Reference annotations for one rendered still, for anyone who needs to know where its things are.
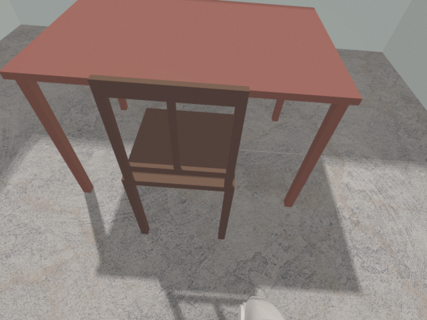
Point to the chair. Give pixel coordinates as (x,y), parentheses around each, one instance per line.
(173,148)

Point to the right robot thigh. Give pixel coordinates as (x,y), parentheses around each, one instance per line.
(258,310)

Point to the table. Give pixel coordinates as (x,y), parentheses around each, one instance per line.
(281,52)

